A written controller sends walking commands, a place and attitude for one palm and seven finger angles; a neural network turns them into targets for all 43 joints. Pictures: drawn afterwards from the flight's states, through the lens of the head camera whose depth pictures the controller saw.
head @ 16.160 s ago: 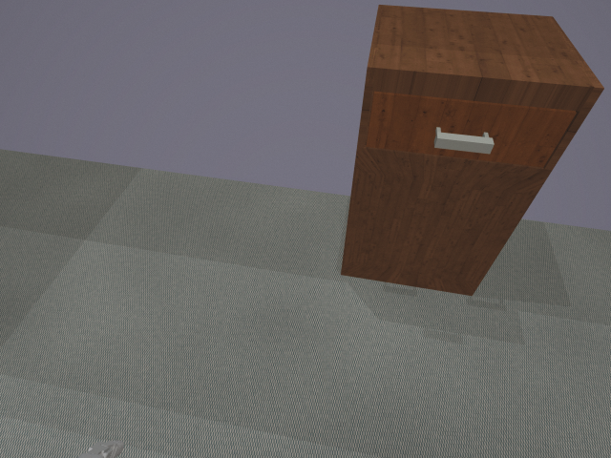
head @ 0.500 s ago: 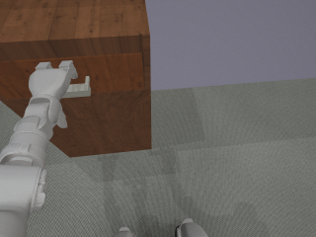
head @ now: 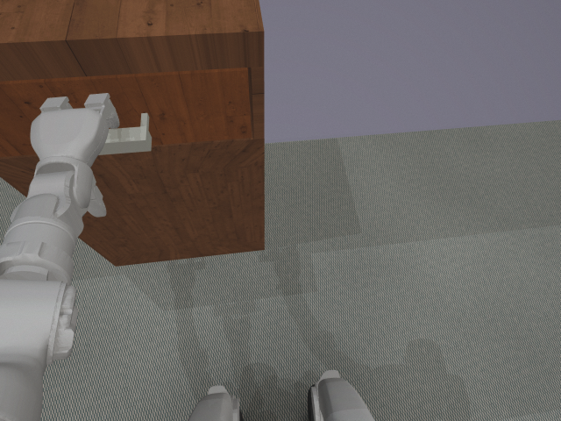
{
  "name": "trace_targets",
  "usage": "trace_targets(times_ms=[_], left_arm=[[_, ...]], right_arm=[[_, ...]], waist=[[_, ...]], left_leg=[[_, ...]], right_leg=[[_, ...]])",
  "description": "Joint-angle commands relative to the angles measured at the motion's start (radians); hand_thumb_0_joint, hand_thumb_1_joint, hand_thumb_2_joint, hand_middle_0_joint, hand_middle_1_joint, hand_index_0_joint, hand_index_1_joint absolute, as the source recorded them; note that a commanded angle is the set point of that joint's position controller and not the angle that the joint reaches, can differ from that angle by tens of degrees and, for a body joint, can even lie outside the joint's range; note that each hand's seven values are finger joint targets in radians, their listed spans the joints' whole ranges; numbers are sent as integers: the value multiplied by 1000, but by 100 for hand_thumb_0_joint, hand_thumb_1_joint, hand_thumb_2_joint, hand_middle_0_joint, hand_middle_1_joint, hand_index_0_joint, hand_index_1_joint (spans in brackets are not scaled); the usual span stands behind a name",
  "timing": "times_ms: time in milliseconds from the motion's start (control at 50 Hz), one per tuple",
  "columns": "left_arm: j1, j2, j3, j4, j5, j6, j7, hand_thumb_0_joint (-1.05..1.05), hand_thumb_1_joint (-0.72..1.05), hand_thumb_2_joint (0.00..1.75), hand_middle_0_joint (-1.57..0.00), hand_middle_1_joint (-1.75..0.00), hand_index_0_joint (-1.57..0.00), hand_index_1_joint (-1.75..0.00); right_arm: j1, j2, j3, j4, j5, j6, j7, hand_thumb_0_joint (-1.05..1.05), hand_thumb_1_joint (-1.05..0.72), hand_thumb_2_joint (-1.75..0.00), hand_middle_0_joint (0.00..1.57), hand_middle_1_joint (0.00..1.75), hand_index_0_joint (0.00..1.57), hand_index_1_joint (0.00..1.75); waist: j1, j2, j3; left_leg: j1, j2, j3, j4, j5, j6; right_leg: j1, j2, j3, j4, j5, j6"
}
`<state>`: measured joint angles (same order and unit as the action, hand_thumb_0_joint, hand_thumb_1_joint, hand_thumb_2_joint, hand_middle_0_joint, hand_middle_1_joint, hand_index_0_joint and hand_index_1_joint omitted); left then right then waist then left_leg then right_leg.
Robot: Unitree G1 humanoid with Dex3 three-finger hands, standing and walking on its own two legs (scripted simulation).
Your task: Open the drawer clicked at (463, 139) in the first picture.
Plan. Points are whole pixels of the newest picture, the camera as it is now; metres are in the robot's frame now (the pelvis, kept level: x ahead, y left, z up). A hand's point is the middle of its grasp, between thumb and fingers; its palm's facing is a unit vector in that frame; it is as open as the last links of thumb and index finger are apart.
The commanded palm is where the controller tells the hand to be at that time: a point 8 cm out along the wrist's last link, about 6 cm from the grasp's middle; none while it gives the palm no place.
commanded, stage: lower the fingers behind the handle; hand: left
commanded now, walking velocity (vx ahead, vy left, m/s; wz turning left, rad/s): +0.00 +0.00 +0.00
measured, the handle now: (107, 131) +0.56 +0.25 +0.00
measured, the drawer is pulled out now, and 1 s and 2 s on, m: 0.00 0.00 0.02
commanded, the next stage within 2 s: close the thumb around the handle in 0.78 s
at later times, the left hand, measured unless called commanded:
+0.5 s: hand (102, 168) +0.50 +0.25 -0.02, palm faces -0.04 +0.00 -1.00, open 13.9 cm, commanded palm +0.49 +0.25 +0.04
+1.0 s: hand (102, 170) +0.50 +0.25 -0.02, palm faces -0.05 -0.01 -1.00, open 13.7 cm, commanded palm +0.48 +0.25 +0.04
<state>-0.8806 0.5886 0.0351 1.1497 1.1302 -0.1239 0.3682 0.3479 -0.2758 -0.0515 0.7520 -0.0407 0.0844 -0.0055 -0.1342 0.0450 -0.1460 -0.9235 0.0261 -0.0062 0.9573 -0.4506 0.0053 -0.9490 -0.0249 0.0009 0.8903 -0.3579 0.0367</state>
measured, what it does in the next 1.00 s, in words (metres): stands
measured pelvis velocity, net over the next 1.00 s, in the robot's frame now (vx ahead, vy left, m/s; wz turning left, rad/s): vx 0.01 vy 0.00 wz -0.01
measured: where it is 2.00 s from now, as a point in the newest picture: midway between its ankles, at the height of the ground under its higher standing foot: outside the picture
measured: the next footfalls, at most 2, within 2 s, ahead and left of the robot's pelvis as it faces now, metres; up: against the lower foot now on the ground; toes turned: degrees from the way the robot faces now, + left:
none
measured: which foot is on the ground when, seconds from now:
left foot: down 0.00-1.00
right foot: down 0.00-1.00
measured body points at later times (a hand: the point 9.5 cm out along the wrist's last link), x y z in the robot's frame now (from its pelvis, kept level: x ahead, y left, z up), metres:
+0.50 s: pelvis +0.00 +0.00 -0.02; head +0.15 +0.01 +0.40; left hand +0.50 +0.25 +0.04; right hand -0.01 -0.28 -0.15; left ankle -0.01 +0.11 -0.68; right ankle +0.03 -0.15 -0.68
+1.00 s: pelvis +0.01 +0.00 -0.01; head +0.15 +0.00 +0.41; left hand +0.50 +0.25 +0.04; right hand +0.01 -0.28 -0.14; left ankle -0.01 +0.11 -0.68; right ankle +0.03 -0.15 -0.68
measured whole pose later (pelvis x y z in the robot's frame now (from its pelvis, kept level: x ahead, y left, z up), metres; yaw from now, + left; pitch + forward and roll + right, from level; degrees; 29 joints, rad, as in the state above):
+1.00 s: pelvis +0.01 +0.00 -0.01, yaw -1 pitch +26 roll -2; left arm -0.79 0.57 0.07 1.06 1.12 -0.13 0.39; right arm 0.32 -0.27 -0.06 0.75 -0.05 0.08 0.01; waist -0.13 0.05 -0.16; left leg -0.99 0.04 -0.01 1.04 -0.51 0.00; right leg -1.02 -0.01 0.00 0.96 -0.41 0.04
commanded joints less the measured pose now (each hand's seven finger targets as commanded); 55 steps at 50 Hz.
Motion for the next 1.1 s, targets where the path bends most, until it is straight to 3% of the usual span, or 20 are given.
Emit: trace_targets(times_ms=[0,60,140,180,220,260,320,360,420,440,460,520,580,620,800,840,860,960,1020,1080], left_arm=[[-366,231,23,-118,-7,35,-2,0,-50,30,-30,-120,-30,-120],[-317,231,23,-96,-16,31,-33,0,-50,30,-30,-120,-30,-120],[-302,263,54,-133,-20,-8,-47,0,-50,30,-30,-120,-30,-120],[-334,257,47,-155,-12,-28,-37,0,-50,30,-30,-120,-30,-120],[-329,285,82,-190,-6,-44,-18,0,-50,30,-30,-120,-30,-120],[-328,261,77,-211,-4,-50,7,0,-50,30,-30,-120,-30,-120],[-315,265,91,-192,-5,-27,36,0,-50,30,-30,-120,-30,-120],[-341,266,83,-184,-2,-7,49,0,-50,30,-30,-120,-30,-120],[-362,311,110,-215,-4,21,51,0,-50,30,-30,-120,-30,-120],[-381,287,86,-231,1,29,51,0,-50,30,-30,-120,-30,-120],[-339,255,70,-201,-5,45,45,0,-50,30,-30,-120,-30,-120],[-346,252,74,-223,-23,46,21,0,-50,30,-30,-120,-30,-120],[-293,257,71,-197,-24,37,-3,0,-50,30,-30,-120,-30,-120],[-321,241,55,-208,-22,15,-10,0,-50,30,-30,-120,-30,-120],[-215,261,115,-278,-24,-42,29,0,-50,30,-30,-120,-30,-120],[-226,230,94,-286,-24,-34,45,0,-50,30,-30,-120,-30,-120],[-221,245,107,-272,-26,-26,50,0,-50,30,-30,-120,-30,-120],[-274,245,82,-229,-13,23,58,0,-22,42,-32,-123,-32,-123],[-288,272,99,-236,-17,36,47,0,-5,49,-33,-125,-33,-125],[-262,234,73,-234,-22,32,28,0,12,56,-34,-127,-34,-127]], right_arm=[[170,-174,-56,-48,-2,-14,-14,0,-90,-90,20,30,20,30],[164,-173,-51,-60,1,-12,-19,0,-90,-90,20,30,20,30],[166,-173,-47,-70,-2,-18,-25,0,-90,-90,20,30,20,30],[161,-169,-48,-70,-5,-22,-27,0,-90,-90,20,30,20,30],[162,-171,-52,-68,-11,-24,-25,0,-90,-90,20,30,20,30],[169,-169,-59,-62,-14,-29,-20,0,-90,-90,20,30,20,30],[167,-173,-59,-46,-20,-26,-10,0,-90,-90,20,30,20,30],[170,-175,-60,-39,-19,-25,-8,0,-90,-90,20,30,20,30],[168,-180,-58,-34,-19,-18,-5,0,-90,-90,20,30,20,30],[176,-176,-59,-37,-18,-17,-6,0,-90,-90,20,30,20,30],[173,-173,-60,-33,-16,-16,-2,0,-90,-90,20,30,20,30],[174,-173,-59,-34,-15,-14,-8,0,-90,-90,20,30,20,30],[163,-170,-54,-39,-10,-11,-14,0,-90,-90,20,30,20,30],[158,-164,-50,-41,-8,-16,-19,0,-90,-90,20,30,20,30],[157,-164,-65,-46,-19,-19,-7,0,-90,-90,20,30,20,30],[155,-162,-69,-43,-20,-17,-1,0,-90,-90,20,30,20,30],[155,-165,-68,-36,-20,-16,0,0,-90,-90,20,30,20,30],[153,-172,-66,-28,-14,-10,-3,0,-90,-90,20,30,20,30],[157,-175,-63,-28,-15,-7,-7,0,-90,-90,20,30,20,30],[156,-166,-62,-34,-14,-7,-8,0,-90,-90,20,30,20,30]], waist=[[-21,46,-427],[-18,13,-411],[-4,36,-427],[-16,40,-415],[-2,55,-463],[-6,73,-492],[-1,77,-509],[-17,74,-494],[-6,95,-551],[-13,115,-570],[-10,119,-549],[-13,80,-555],[-7,48,-496],[-14,62,-459],[28,75,-527],[18,104,-531],[19,74,-516],[-3,68,-488],[5,67,-522],[5,74,-508]], left_leg=[[261,-37,14,-91,369,32],[235,-36,16,-83,353,35],[223,-34,13,-61,367,34],[202,-31,9,-47,346,34],[217,-30,4,-30,379,31],[238,-25,-2,-11,422,27],[237,-24,-6,8,453,23],[219,-23,-4,11,434,25],[256,-24,-9,11,477,22],[285,-21,-14,8,509,19],[297,-22,-8,7,512,19],[302,-18,-11,-5,518,23],[254,-25,2,-16,452,30],[236,-25,2,-24,424,31],[271,-20,4,1,540,24],[296,-17,3,3,557,21],[274,-19,6,3,536,23],[266,-22,4,-10,500,23],[286,-22,3,-15,536,24],[293,-22,8,-18,545,24]], right_leg=[[234,66,-42,-76,255,-62],[236,67,-41,-68,252,-61],[218,65,-41,-40,255,-63],[186,65,-41,-28,236,-62],[179,66,-42,-6,247,-66],[158,65,-46,9,265,-64],[142,68,-49,27,277,-65],[141,67,-48,24,279,-61],[165,67,-51,31,302,-63],[163,67,-54,29,312,-61],[158,70,-55,18,310,-62],[192,69,-53,8,326,-59],[212,69,-47,-9,312,-58],[198,67,-46,-12,293,-61],[224,68,-44,17,366,-63],[202,69,-47,15,362,-62],[217,69,-46,14,365,-62],[203,69,-47,2,345,-61],[232,68,-46,4,372,-61],[241,67,-46,-6,382,-58]])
